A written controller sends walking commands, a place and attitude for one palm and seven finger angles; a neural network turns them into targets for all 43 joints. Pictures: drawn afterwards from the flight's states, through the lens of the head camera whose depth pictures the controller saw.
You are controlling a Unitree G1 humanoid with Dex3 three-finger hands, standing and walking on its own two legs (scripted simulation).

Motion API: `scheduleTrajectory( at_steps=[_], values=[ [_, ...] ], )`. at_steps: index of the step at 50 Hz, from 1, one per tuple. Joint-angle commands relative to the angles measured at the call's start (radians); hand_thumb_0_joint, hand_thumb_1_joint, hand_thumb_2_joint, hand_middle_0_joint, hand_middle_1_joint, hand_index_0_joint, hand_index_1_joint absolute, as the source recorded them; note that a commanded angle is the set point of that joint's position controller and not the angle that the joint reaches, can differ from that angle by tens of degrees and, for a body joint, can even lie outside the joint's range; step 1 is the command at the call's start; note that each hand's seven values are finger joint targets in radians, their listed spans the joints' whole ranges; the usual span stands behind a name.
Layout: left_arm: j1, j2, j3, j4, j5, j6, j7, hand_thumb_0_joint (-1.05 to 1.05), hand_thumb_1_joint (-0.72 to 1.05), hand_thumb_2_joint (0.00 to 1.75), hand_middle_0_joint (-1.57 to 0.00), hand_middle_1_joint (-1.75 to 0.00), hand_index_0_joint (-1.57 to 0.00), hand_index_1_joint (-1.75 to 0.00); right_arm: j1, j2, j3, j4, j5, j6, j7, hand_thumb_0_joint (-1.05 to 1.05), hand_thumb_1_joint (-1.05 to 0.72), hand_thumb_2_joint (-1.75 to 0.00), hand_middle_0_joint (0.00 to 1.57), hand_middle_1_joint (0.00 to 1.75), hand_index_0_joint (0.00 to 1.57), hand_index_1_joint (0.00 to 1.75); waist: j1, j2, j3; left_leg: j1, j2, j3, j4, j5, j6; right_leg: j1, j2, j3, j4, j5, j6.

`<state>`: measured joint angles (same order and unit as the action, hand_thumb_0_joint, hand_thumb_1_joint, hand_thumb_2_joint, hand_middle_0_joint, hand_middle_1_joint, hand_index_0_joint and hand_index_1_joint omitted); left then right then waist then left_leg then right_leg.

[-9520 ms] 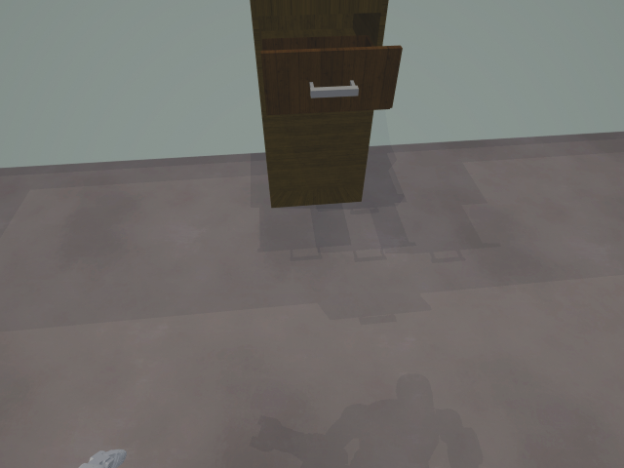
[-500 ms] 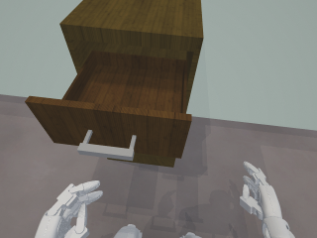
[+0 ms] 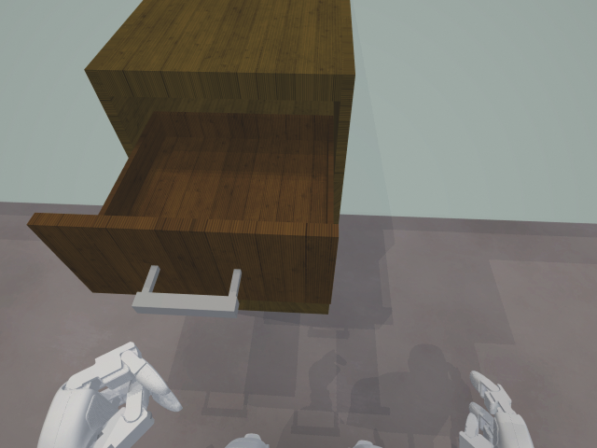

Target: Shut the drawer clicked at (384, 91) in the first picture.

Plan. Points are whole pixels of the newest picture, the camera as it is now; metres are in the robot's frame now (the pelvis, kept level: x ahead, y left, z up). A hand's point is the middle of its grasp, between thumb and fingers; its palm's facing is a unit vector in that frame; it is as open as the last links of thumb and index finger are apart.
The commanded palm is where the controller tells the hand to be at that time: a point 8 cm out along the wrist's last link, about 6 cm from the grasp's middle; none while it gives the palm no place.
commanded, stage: raise the hand and make a fist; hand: left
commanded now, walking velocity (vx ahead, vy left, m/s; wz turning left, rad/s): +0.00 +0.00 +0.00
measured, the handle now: (190, 290) +0.32 +0.17 +0.03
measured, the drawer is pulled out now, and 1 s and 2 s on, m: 0.28 0.28 0.28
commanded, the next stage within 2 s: bring the fist close to the handle in 0.92 s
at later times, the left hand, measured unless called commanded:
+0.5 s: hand (151, 403) +0.16 +0.14 +0.13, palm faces -0.02 -1.00 -0.01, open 3.2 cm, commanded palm +0.11 +0.19 +0.13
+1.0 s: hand (170, 403) +0.16 +0.12 +0.13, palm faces +0.01 -1.00 -0.04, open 3.3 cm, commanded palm +0.10 +0.18 +0.13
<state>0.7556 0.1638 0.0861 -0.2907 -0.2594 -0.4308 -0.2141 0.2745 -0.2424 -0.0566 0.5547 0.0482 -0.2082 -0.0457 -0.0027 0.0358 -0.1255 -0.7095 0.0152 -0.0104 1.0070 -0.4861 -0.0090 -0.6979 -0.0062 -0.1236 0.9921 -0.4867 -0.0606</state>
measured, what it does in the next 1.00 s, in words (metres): stands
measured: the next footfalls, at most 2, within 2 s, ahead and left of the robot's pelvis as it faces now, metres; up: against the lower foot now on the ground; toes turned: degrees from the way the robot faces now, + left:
none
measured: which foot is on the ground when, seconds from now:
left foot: down 0.00-1.00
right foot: down 0.00-1.00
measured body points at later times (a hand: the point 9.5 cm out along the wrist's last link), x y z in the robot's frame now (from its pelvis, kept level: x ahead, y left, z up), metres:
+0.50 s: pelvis +0.01 +0.03 +0.01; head +0.02 +0.01 +0.46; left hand +0.15 +0.20 +0.13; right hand +0.21 -0.17 -0.04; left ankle +0.01 +0.13 -0.68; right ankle +0.01 -0.08 -0.68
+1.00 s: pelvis +0.02 +0.01 +0.01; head +0.03 -0.01 +0.46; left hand +0.15 +0.18 +0.14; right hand +0.21 -0.21 -0.05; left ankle +0.01 +0.13 -0.68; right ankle +0.01 -0.08 -0.68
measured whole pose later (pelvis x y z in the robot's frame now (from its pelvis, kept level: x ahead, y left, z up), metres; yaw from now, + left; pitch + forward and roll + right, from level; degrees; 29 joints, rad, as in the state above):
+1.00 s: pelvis +0.02 +0.01 +0.01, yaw +0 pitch +8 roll -1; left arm 0.91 0.14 -0.11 -0.62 -0.13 -0.25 -0.07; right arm 0.27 -0.21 0.00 0.41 0.04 -0.16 0.00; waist 0.02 0.06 -0.14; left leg -0.60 0.01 0.01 0.96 -0.51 0.01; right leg -0.59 -0.01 -0.11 0.95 -0.50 -0.04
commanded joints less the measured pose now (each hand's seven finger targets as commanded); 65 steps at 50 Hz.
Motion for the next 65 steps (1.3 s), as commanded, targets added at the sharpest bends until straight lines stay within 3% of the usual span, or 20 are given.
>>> scheduleTrajectory(
  at_steps=[1, 4, 5, 8, 9, 11, 15, 19, 26, 31, 36, 42, 47, 49, 51, 55, 57, 60, 61, 65],
  values=[
    [0.058, 0.087, -0.008, -0.215, 0.004, -0.064, -0.026, 0.0, 0.9, 0.9, -1.2, -1.38, -1.2, -1.38, -0.123, -0.078, -0.015, -0.211, 0.009, -0.084, -0.003, 0.0, -0.9, -0.9, 0.2, 0.3, 0.2, 0.3, -0.002, -0.08, -0.102, 0.031, -0.025, -0.012, -0.109, 0.193, 0.048, 0.15, -0.037, 0.169, -0.239, 0.149, 0.066],
    [0.069, 0.107, 0.016, -0.284, 0.021, -0.034, 0.029, 0.0, 0.9, 0.9, -1.26, -1.45, -1.26, -1.45, -0.132, -0.075, -0.014, -0.228, 0.006, -0.072, -0.001, 0.0, -0.9, -0.9, 0.2, 0.3, 0.2, 0.3, 0.024, -0.031, -0.123, 0.073, -0.02, -0.011, -0.144, 0.209, 0.048, 0.159, -0.017, 0.12, -0.216, 0.137, 0.046],
    [0.095, 0.08, -0.009, -0.316, 0.028, -0.024, 0.048, 0.0, 0.9, 0.9, -1.28, -1.47, -1.28, -1.47, -0.13, -0.068, -0.01, -0.244, 0.005, -0.065, 0.002, 0.0, -0.9, -0.9, 0.2, 0.3, 0.2, 0.3, 0.029, -0.008, -0.131, 0.089, -0.02, -0.008, -0.157, 0.216, 0.048, 0.161, -0.011, 0.1, -0.204, 0.148, 0.042],
    [0.091, 0.048, -0.047, -0.357, 0.04, 0.006, 0.092, 0.0, 0.9, 0.9, -1.34, -1.53, -1.34, -1.53, -0.132, -0.062, -0.001, -0.268, 0.003, -0.052, 0.012, 0.0, -0.9, -0.9, 0.2, 0.3, 0.2, 0.3, 0.024, 0.003, -0.1, 0.103, -0.014, -0.012, -0.177, 0.215, 0.047, 0.148, 0.002, 0.066, -0.192, 0.162, 0.039],
    [0.096, 0.057, -0.043, -0.345, 0.049, 0.019, 0.106, 0.0, 0.9, 0.9, -1.36, -1.56, -1.36, -1.56, -0.136, -0.064, 0.0, -0.266, 0.003, -0.043, 0.012, 0.0, -0.9, -0.9, 0.2, 0.3, 0.2, 0.3, 0.02, -0.031, -0.08, 0.099, -0.01, -0.017, -0.18, 0.211, 0.049, 0.144, 0.004, 0.066, -0.2, 0.159, 0.04],
    [0.08, 0.017, -0.113, -0.375, 0.061, 0.038, 0.109, 0.0, 0.9, 0.9, -1.4, -1.6, -1.4, -1.6, -0.13, -0.068, 0.012, -0.288, 0.002, -0.038, 0.018, 0.0, -0.9, -0.9, 0.2, 0.3, 0.2, 0.3, 0.004, -0.012, -0.047, 0.105, -0.008, -0.019, -0.19, 0.192, 0.049, 0.125, 0.006, 0.054, -0.2, 0.147, 0.042],
    [0.105, 0.025, -0.15, -0.403, 0.091, 0.086, 0.101, 0.0, 0.9, 0.9, -1.4, -1.6, -1.4, -1.6, -0.126, -0.072, 0.024, -0.306, 0.003, -0.027, 0.023, 0.0, -0.9, -0.9, 0.2, 0.3, 0.2, 0.3, 0.003, -0.012, -0.035, 0.119, -0.004, -0.025, -0.203, 0.19, 0.051, 0.135, 0.006, 0.055, -0.21, 0.148, 0.04],
    [0.097, 0.05, -0.139, -0.466, 0.104, 0.124, 0.112, 0.0, 0.9, 0.9, -1.4, -1.6, -1.4, -1.6, -0.121, -0.068, 0.031, -0.322, 0.004, -0.019, 0.024, 0.0, -0.9, -0.9, 0.2, 0.3, 0.2, 0.3, 0.013, -0.021, -0.05, 0.142, 0.0, -0.034, -0.215, 0.215, 0.05, 0.16, 0.01, 0.044, -0.203, 0.171, 0.038],
    [0.135, 0.001, -0.198, -0.562, 0.115, 0.152, 0.15, 0.0, 0.9, 0.9, -1.4, -1.6, -1.4, -1.6, -0.108, -0.058, 0.042, -0.343, 0.005, -0.022, 0.039, 0.0, -0.9, -0.9, 0.2, 0.3, 0.2, 0.3, 0.017, -0.006, -0.038, 0.167, 0.006, -0.043, -0.232, 0.249, 0.045, 0.165, 0.013, 0.022, -0.19, 0.189, 0.039],
    [0.156, 0.003, -0.203, -0.499, 0.14, 0.18, 0.15, 0.0, 0.9, 0.9, -1.4, -1.6, -1.4, -1.6, -0.11, -0.066, 0.037, -0.341, 0.005, -0.008, 0.036, 0.0, -0.9, -0.9, 0.2, 0.3, 0.2, 0.3, 0.008, -0.066, 0.005, 0.135, -0.001, -0.038, -0.233, 0.203, 0.045, 0.161, 0.01, 0.031, -0.205, 0.166, 0.042],
    [0.206, 0.027, -0.171, -0.563, 0.129, 0.162, 0.154, 0.0, 0.9, 0.9, -1.4, -1.6, -1.4, -1.6, -0.106, -0.055, 0.032, -0.35, 0.005, -0.007, 0.034, 0.0, -0.9, -0.9, 0.2, 0.3, 0.2, 0.3, 0.032, -0.037, -0.079, 0.156, -0.007, -0.018, -0.215, 0.276, 0.048, 0.217, 0.006, 0.044, -0.195, 0.248, 0.04],
    [0.22, -0.001, -0.199, -0.573, 0.117, 0.108, 0.164, 0.0, 0.9, 0.9, -1.4, -1.6, -1.4, -1.6, -0.094, -0.053, 0.026, -0.335, 0.003, -0.026, 0.04, 0.0, -0.9, -0.9, 0.2, 0.3, 0.2, 0.3, 0.015, -0.022, -0.054, 0.149, -0.007, -0.017, -0.191, 0.299, 0.049, 0.187, 0.008, 0.045, -0.189, 0.275, 0.043],
    [0.245, 0.021, -0.179, -0.513, 0.126, 0.11, 0.141, 0.0, 0.9, 0.9, -1.4, -1.6, -1.4, -1.6, -0.106, -0.056, 0.019, -0.331, 0.003, -0.013, 0.037, 0.0, -0.9, -0.9, 0.2, 0.3, 0.2, 0.3, 0.009, -0.082, -0.031, 0.115, -0.014, -0.009, -0.177, 0.256, 0.053, 0.192, -0.003, 0.079, -0.215, 0.269, 0.051],
    [0.234, 0.054, -0.132, -0.494, 0.12, 0.117, 0.136, 0.0, 0.9, 0.9, -1.4, -1.6, -1.4, -1.6, -0.118, -0.058, 0.019, -0.326, 0.004, -0.004, 0.029, 0.0, -0.9, -0.9, 0.2, 0.3, 0.2, 0.3, 0.015, -0.1, -0.025, 0.097, -0.018, -0.007, -0.17, 0.233, 0.052, 0.207, -0.009, 0.106, -0.238, 0.246, 0.051],
    [0.219, 0.051, -0.13, -0.511, 0.111, 0.114, 0.127, 0.0, 0.9, 0.9, -1.4, -1.6, -1.4, -1.6, -0.116, -0.055, 0.023, -0.334, 0.007, 0.001, 0.024, 0.0, -0.9, -0.9, 0.2, 0.3, 0.2, 0.3, 0.016, -0.075, -0.039, 0.103, -0.02, 0.0, -0.171, 0.225, 0.052, 0.21, -0.012, 0.113, -0.242, 0.227, 0.052],
    [0.144, 0.025, -0.124, -0.444, 0.086, 0.086, 0.12, 0.0, 0.9, 0.9, -1.4, -1.6, -1.4, -1.6, -0.104, -0.056, 0.025, -0.314, 0.003, -0.006, 0.016, 0.0, -0.9, -0.9, 0.2, 0.3, 0.2, 0.3, -0.004, -0.097, -0.016, 0.086, -0.025, -0.004, -0.149, 0.206, 0.05, 0.177, -0.013, 0.128, -0.258, 0.212, 0.059],
    [0.106, 0.041, -0.102, -0.409, 0.078, 0.063, 0.111, 0.0, 0.9, 0.9, -1.4, -1.6, -1.4, -1.6, -0.099, -0.063, 0.024, -0.304, 0.001, -0.01, 0.013, 0.0, -0.9, -0.9, 0.2, 0.3, 0.2, 0.3, -0.008, -0.102, -0.022, 0.07, -0.026, -0.005, -0.136, 0.193, 0.048, 0.167, -0.015, 0.139, -0.26, 0.193, 0.062],
    [0.053, 0.048, -0.1, -0.372, 0.079, 0.037, 0.096, 0.0, 0.9, 0.9, -1.4, -1.6, -1.4, -1.6, -0.094, -0.069, 0.024, -0.293, -0.002, -0.017, 0.012, 0.0, -0.9, -0.9, 0.2, 0.3, 0.2, 0.3, -0.015, -0.088, -0.049, 0.064, -0.029, -0.003, -0.123, 0.187, 0.047, 0.167, -0.023, 0.156, -0.259, 0.189, 0.064],
    [0.042, 0.051, -0.102, -0.364, 0.079, 0.031, 0.091, 0.0, 0.9, 0.9, -1.4, -1.6, -1.4, -1.6, -0.097, -0.072, 0.023, -0.292, -0.001, -0.02, 0.013, 0.0, -0.9, -0.9, 0.2, 0.3, 0.2, 0.3, -0.014, -0.06, -0.053, 0.064, -0.029, -0.002, -0.121, 0.187, 0.047, 0.163, -0.024, 0.158, -0.255, 0.187, 0.062],
    [0.052, 0.064, -0.064, -0.301, 0.075, 0.035, 0.083, 0.0, 0.9, 0.9, -1.4, -1.6, -1.4, -1.6, -0.097, -0.069, 0.02, -0.28, -0.001, -0.011, 0.013, 0.0, -0.9, -0.9, 0.2, 0.3, 0.2, 0.3, 0.0, -0.063, -0.103, 0.054, -0.03, -0.001, -0.114, 0.22, 0.043, 0.205, -0.032, 0.165, -0.238, 0.272, 0.065]
  ],
)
